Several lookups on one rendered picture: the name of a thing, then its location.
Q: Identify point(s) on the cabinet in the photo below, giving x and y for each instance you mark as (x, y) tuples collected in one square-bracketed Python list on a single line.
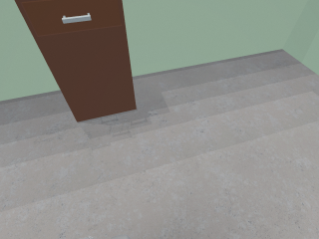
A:
[(92, 67)]

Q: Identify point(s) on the handle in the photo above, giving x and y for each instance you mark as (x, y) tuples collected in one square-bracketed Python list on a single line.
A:
[(75, 19)]

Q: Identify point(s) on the drawer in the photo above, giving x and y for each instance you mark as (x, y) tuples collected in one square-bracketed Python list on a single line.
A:
[(46, 15)]

